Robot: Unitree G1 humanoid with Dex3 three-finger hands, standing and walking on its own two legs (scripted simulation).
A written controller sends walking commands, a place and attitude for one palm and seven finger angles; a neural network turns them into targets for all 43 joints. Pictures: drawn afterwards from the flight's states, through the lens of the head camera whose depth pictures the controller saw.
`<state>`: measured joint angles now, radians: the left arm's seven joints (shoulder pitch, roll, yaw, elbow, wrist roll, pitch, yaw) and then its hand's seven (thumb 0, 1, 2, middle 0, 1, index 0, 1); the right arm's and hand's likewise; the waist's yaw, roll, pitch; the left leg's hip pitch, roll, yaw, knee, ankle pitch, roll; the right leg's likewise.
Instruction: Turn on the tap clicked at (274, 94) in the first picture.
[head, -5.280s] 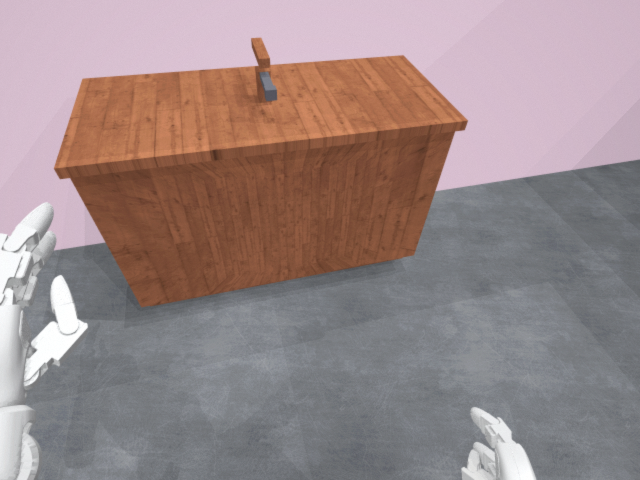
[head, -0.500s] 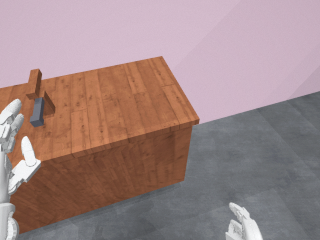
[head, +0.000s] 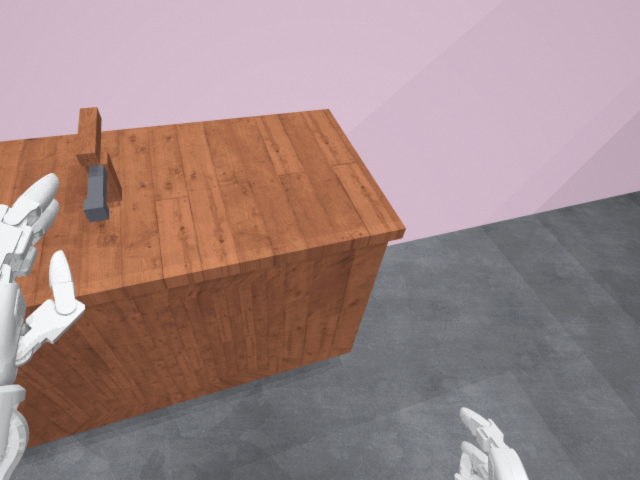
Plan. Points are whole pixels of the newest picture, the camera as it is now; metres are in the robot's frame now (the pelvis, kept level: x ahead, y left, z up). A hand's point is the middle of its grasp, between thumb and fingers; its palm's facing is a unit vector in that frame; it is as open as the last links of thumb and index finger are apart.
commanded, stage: come to a stop and stand still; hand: left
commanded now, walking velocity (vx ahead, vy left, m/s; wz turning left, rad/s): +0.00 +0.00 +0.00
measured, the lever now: (96, 209) +0.47 +0.40 +0.01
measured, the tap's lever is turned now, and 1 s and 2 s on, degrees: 0 0 0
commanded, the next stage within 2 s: look again from close up in 0.22 s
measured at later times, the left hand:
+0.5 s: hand (67, 305) +0.22 +0.26 +0.16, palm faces +0.44 -0.83 -0.34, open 7.4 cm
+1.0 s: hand (112, 275) +0.26 +0.24 +0.16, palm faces +0.40 -0.84 -0.38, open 7.4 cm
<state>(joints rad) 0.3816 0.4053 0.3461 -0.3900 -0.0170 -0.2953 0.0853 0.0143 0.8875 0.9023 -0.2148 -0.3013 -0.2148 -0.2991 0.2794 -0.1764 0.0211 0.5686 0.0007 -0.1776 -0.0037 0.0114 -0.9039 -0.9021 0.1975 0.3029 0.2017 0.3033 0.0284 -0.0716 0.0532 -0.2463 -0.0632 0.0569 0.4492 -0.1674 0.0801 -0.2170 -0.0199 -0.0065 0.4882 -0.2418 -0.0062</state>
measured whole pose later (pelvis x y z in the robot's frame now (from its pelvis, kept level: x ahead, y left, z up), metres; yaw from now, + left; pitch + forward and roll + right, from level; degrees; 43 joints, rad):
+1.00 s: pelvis +0.05 -0.01 +0.00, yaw +2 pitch +0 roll -1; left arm 0.44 0.35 0.33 -0.41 -0.05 -0.20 0.10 0.02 0.89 0.90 -0.21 -0.30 -0.21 -0.30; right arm 0.22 -0.23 0.00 0.59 0.00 -0.09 -0.03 0.01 -0.90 -0.90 0.20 0.30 0.20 0.30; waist 0.02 0.02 0.01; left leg -0.25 -0.03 0.01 0.53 -0.28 0.05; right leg -0.16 0.04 -0.01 0.45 -0.30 -0.02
